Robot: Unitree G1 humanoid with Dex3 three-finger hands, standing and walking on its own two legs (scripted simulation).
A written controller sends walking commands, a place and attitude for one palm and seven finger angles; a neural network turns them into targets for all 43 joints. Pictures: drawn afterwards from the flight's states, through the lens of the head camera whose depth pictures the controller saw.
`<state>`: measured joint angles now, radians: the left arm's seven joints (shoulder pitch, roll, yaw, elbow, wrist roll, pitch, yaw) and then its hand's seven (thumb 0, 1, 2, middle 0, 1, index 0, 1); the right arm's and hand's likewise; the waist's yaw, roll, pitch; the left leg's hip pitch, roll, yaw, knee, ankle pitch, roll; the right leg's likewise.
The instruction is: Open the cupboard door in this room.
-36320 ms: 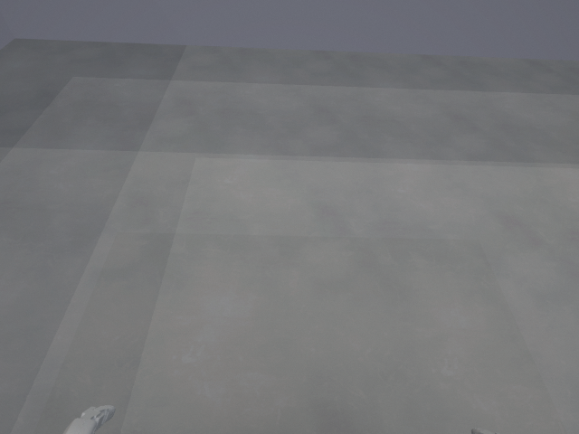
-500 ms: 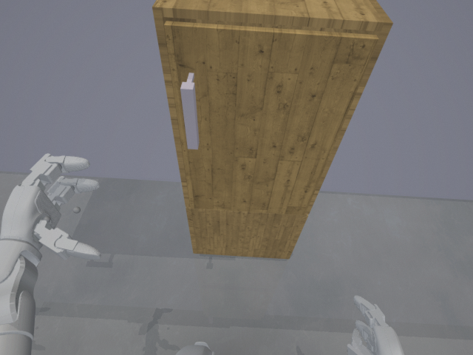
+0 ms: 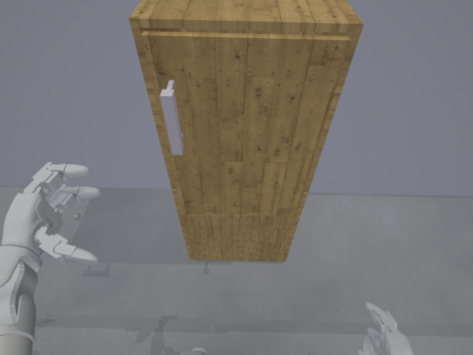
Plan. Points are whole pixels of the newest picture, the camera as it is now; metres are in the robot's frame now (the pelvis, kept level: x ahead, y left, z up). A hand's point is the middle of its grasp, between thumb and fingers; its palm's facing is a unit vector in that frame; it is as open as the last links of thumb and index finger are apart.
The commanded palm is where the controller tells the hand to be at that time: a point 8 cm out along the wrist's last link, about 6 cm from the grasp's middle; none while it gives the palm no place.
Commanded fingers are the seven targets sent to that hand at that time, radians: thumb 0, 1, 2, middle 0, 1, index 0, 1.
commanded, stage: raise the hand with hooked fingers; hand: left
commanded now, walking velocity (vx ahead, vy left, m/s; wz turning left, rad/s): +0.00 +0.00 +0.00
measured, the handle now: (174, 118) +0.57 +0.18 +0.08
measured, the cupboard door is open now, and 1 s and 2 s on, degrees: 0 0 0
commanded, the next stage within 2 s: move the hooked fingers beside the handle in 0.02 s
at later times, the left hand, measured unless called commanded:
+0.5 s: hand (102, 184) +0.36 +0.26 +0.10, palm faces +0.04 -1.00 -0.01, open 14.0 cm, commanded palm +0.32 +0.31 +0.10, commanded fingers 0.00 -0.50 0.30 -0.30 -1.20 -0.30 -1.20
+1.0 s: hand (117, 164) +0.41 +0.25 +0.09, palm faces +0.04 -1.00 +0.02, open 14.0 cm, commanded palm +0.39 +0.30 +0.09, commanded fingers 0.00 -0.50 0.30 -0.30 -1.20 -0.30 -1.20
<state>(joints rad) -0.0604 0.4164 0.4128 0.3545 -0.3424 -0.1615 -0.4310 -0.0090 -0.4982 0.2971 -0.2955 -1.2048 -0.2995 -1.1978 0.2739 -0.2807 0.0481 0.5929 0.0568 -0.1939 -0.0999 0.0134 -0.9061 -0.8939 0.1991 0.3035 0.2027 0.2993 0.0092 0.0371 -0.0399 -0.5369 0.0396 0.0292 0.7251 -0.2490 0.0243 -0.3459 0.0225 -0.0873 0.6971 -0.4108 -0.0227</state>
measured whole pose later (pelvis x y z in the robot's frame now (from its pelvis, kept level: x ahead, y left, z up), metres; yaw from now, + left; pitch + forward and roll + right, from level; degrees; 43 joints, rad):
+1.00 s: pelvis +0.01 +0.01 -0.01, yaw -1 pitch +9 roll -2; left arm -0.49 0.44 0.39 0.76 -0.24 -0.22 -0.35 -0.01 -0.50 0.30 -0.30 -1.20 -0.30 -1.20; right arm 0.30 -0.27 0.04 0.61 0.04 -0.09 -0.07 0.01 -0.91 -0.89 0.20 0.30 0.20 0.30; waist -0.05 0.02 -0.06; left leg -0.66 0.04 0.05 0.80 -0.29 0.04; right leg -0.48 0.02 -0.06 0.76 -0.44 -0.01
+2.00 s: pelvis +0.02 +0.00 -0.03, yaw -4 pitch +18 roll -3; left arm -0.85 0.64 0.49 1.17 -0.12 -0.31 -0.33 -0.01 -0.50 0.30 -0.29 -1.20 -0.30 -1.20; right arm 0.43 -0.28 0.02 0.63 0.02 0.07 -0.04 0.01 -0.91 -0.89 0.20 0.30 0.20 0.30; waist -0.15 0.02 -0.09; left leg -0.88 0.08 0.04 0.91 -0.35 0.03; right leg -0.69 0.06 -0.06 0.86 -0.48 -0.02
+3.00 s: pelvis +0.01 +0.01 -0.03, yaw -3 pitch +17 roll -4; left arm -0.87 0.55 0.42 1.15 -0.12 -0.32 -0.25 -0.01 -0.50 0.30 -0.29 -1.20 -0.30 -1.20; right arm 0.41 -0.28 0.02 0.64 0.01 0.06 -0.03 0.01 -0.91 -0.89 0.20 0.30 0.20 0.30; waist -0.15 0.02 -0.09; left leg -0.88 0.07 0.03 0.93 -0.34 0.03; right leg -0.68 0.05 -0.07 0.87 -0.48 -0.02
